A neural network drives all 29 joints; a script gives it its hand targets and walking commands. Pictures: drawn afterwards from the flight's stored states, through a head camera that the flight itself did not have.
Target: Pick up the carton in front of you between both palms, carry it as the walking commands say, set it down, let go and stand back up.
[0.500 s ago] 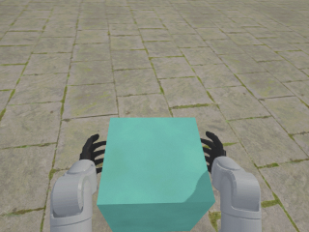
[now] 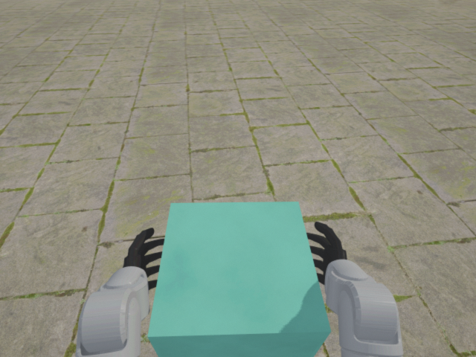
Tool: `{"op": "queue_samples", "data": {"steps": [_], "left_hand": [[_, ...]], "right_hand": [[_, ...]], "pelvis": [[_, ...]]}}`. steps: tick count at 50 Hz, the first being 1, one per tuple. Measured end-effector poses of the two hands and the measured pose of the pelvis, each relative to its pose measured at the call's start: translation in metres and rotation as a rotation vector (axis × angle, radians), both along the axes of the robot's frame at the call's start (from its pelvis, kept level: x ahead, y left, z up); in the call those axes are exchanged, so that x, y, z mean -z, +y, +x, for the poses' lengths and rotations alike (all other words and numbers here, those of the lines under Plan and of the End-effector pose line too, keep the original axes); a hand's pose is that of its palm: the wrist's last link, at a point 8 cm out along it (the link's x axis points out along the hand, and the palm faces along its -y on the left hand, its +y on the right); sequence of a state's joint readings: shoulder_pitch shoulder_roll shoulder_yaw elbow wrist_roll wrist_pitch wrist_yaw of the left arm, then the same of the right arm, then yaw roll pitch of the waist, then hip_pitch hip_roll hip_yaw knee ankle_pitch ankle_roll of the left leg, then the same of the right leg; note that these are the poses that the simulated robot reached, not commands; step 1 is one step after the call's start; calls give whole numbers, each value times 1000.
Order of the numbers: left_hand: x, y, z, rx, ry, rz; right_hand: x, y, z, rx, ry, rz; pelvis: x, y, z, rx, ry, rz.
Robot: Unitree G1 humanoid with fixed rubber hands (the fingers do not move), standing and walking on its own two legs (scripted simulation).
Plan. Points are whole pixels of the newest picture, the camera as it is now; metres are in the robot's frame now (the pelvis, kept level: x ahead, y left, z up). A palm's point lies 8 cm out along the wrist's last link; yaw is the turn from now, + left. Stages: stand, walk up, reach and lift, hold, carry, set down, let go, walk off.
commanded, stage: carry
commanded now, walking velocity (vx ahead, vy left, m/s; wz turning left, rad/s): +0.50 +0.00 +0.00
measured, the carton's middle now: (235, 295) +0.25 +0.00 +0.00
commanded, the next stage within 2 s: none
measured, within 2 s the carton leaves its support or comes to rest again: neither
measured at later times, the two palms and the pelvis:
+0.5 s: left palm (155, 143) +0.59 +0.18 +0.09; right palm (282, 141) +0.57 -0.11 +0.10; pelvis +0.32 +0.05 +0.00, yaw -3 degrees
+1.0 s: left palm (184, 90) +0.90 +0.15 +0.08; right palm (277, 89) +0.90 -0.15 +0.08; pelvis +0.65 +0.00 +0.00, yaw +0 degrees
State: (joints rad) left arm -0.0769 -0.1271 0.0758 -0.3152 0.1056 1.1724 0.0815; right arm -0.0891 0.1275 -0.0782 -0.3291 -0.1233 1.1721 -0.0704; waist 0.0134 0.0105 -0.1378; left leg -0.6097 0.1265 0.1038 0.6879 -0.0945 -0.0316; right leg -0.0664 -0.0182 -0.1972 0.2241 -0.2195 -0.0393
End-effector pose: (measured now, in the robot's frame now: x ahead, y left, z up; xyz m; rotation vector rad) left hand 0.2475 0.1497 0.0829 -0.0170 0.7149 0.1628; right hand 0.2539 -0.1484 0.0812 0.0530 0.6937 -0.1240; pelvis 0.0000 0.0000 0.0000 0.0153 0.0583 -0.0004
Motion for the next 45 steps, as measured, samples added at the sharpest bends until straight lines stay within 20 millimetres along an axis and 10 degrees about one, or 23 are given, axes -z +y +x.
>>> {"op": "queue_samples", "data": {"steps": [9, 19, 27, 34, 45], "left_hand": [[12, 31, 146, 29, -63, -46], [14, 38, 267, 75, 45, -54], [-4, 31, 367, 48, -27, -42], [24, 5, 469, 20, -1, -3], [20, -1, 580, -32, 77, 12]], "right_hand": [[0, 31, 136, 38, -62, -36], [1, 38, 241, 96, 45, -35], [-15, 31, 350, 66, -25, -29], [24, 5, 462, 32, 1, 2], [23, -1, 588, -26, 78, 5]], "pelvis": [[31, 36, 136, 31, -14, -3], [3, 56, 241, 56, 16, -34], [3, 42, 348, 41, 18, -35], [31, 10, 458, 8, -6, -33], [0, -8, 578, -11, 18, 9]]}}
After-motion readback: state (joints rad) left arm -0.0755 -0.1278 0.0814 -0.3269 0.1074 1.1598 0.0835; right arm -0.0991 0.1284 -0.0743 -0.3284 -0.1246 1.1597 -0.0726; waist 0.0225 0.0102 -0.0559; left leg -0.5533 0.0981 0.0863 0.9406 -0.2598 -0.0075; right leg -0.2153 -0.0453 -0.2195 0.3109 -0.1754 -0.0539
